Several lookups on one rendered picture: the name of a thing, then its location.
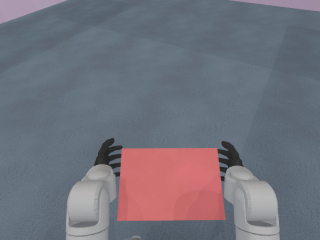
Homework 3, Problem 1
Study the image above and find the robot right hand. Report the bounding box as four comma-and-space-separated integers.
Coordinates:
217, 141, 244, 181

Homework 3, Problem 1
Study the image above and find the carton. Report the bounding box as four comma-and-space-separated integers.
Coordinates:
117, 148, 226, 221

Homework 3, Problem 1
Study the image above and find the robot left forearm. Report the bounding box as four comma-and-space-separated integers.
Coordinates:
65, 164, 117, 240

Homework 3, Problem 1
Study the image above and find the robot left hand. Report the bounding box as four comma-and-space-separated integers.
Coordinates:
94, 138, 123, 177

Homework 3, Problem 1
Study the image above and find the robot right forearm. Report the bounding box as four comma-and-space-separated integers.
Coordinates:
224, 165, 280, 240

